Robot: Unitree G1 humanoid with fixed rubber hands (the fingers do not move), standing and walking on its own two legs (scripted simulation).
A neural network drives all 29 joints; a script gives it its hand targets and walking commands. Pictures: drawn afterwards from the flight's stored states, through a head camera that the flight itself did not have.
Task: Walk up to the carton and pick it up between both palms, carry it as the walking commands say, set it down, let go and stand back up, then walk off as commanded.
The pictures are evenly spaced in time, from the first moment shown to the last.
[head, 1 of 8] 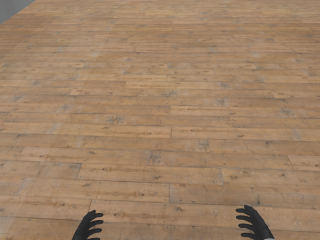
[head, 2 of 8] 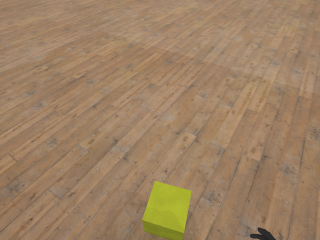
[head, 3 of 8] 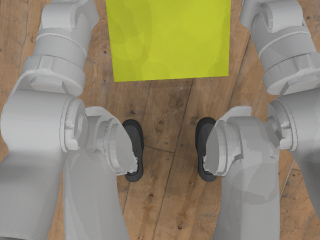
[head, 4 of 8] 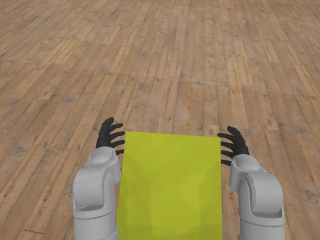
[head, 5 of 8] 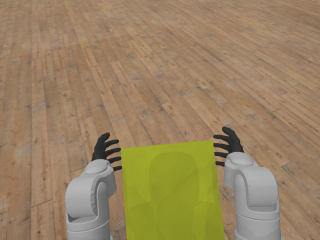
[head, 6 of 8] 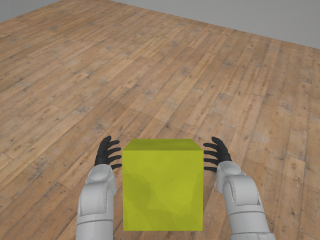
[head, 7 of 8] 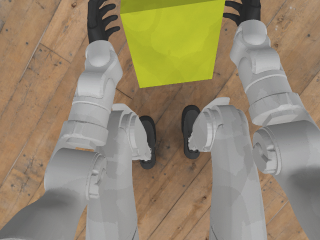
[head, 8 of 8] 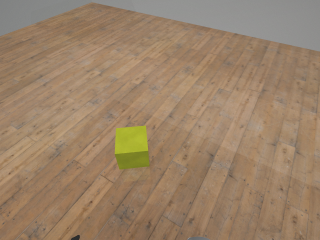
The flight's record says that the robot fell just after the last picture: no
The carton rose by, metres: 0.67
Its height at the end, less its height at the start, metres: +0.00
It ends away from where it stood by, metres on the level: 6.50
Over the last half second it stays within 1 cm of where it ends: yes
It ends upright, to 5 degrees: yes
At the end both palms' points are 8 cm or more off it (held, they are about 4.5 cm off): yes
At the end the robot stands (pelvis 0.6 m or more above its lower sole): yes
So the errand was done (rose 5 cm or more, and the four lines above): yes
